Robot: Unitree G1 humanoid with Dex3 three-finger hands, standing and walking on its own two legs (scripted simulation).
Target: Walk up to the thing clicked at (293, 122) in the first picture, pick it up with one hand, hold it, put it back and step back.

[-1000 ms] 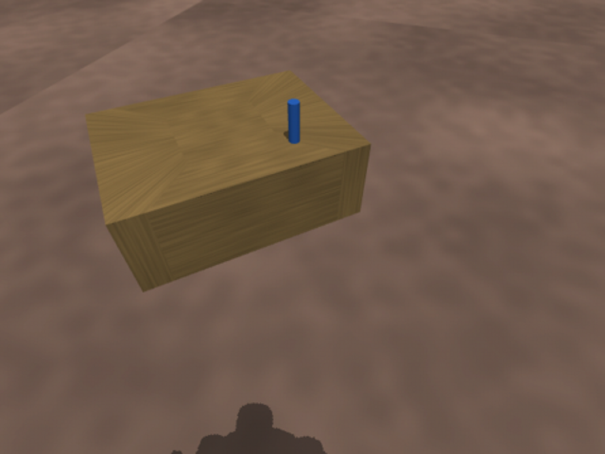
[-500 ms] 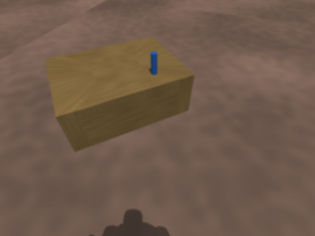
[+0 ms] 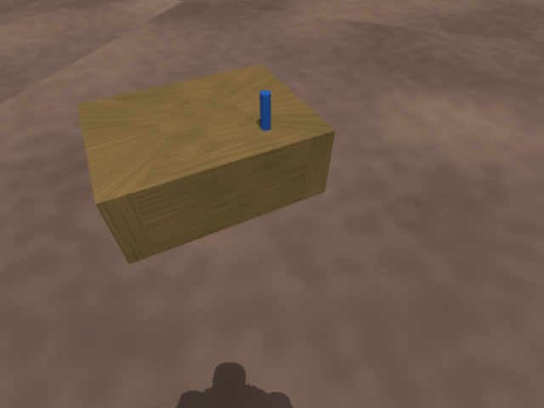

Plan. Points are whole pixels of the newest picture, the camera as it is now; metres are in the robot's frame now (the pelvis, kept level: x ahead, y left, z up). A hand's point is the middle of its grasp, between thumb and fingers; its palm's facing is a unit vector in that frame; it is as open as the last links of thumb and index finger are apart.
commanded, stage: stand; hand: right
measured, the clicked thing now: (265, 111) +1.35 +0.06 -0.31
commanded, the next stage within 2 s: walk up in 0.12 s
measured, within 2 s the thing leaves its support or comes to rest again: neither
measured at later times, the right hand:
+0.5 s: hand (419, 394) +0.21 -0.23 -0.14, palm faces -0.18 +0.86 -0.49, open 7.4 cm
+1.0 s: hand (388, 296) +0.40 -0.23 -0.18, palm faces -0.30 +0.86 -0.41, open 7.4 cm
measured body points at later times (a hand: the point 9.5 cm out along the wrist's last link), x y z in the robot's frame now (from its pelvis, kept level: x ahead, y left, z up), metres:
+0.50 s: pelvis +0.08 +0.06 -0.03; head +0.09 +0.10 +0.41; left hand +0.06 +0.41 -0.17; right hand +0.22 -0.27 -0.11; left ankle +0.13 +0.19 -0.75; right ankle +0.00 -0.11 -0.73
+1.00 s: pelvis +0.31 +0.04 -0.03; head +0.35 +0.04 +0.41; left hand +0.35 +0.39 -0.12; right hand +0.42 -0.27 -0.15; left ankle +0.15 +0.18 -0.72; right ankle +0.43 -0.05 -0.75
